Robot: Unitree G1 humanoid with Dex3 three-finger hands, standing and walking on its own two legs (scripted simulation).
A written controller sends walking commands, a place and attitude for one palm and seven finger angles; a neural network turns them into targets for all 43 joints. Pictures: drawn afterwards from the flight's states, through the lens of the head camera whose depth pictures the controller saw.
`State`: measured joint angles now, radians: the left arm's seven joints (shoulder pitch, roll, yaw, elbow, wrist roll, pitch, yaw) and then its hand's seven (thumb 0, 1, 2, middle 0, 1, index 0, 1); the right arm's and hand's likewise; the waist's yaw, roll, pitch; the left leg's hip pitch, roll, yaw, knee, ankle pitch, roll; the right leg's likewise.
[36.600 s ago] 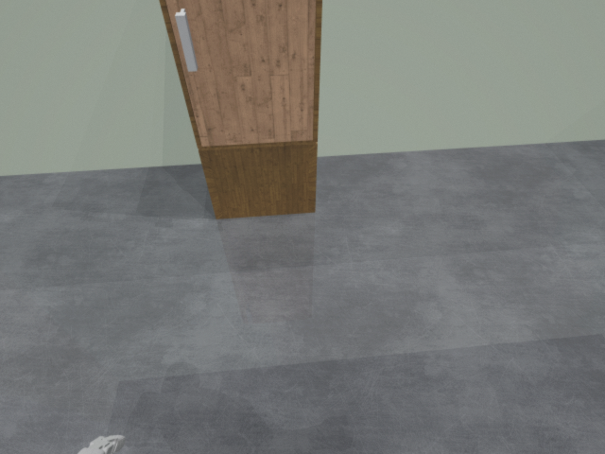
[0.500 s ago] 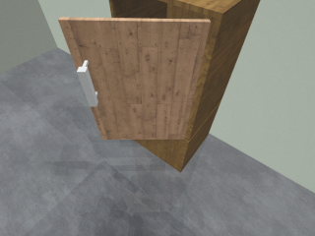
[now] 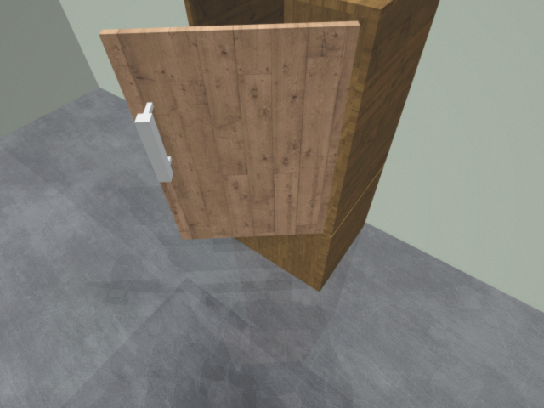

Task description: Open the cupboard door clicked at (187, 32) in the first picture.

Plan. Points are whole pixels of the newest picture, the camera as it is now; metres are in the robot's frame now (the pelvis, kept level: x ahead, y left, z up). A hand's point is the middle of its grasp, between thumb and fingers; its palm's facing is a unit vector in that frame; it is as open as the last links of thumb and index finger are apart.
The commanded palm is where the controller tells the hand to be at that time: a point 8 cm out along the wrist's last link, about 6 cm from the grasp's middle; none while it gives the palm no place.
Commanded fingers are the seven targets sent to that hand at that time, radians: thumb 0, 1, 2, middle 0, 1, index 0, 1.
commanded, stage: come to a stop and stand still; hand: left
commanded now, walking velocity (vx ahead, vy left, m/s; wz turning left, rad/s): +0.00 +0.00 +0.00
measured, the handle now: (157, 143) +0.58 +0.26 +0.05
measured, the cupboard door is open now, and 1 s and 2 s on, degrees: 39 39 39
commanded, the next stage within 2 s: look again from close up in 0.28 s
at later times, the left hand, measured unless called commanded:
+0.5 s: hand out of the picture +0.03 +0.18 -0.17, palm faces +0.00 -0.97 -0.23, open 7.4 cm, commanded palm none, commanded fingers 0.00 0.90 0.90 -0.20 -0.30 -0.20 -0.30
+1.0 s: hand out of the picture +0.03 +0.18 -0.16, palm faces +0.00 -0.97 -0.25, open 7.4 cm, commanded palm none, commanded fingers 0.00 0.90 0.90 -0.20 -0.30 -0.20 -0.30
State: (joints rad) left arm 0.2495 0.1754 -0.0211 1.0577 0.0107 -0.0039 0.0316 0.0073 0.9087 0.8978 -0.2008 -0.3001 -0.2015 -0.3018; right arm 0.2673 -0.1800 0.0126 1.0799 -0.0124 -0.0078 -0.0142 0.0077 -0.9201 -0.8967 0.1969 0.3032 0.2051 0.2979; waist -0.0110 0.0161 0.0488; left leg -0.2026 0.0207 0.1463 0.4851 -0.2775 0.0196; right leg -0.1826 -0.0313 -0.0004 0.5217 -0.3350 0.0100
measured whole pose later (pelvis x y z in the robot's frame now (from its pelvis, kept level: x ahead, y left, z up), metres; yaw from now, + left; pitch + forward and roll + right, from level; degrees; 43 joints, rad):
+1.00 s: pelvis +0.00 -0.02 +0.01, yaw +0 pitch +0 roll +1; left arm 0.21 0.23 0.00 1.11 0.01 -0.02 0.02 0.01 0.91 0.90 -0.20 -0.30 -0.20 -0.30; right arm 0.18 -0.22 0.00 1.14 -0.01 -0.01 -0.02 0.01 -0.91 -0.90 0.20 0.30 0.20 0.30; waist 0.00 -0.01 0.04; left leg -0.16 0.05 0.13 0.40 -0.23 -0.01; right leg -0.14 0.00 -0.02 0.43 -0.29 -0.02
